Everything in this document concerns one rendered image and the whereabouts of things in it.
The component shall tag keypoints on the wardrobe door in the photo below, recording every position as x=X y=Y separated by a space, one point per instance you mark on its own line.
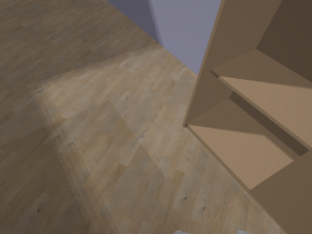
x=287 y=195

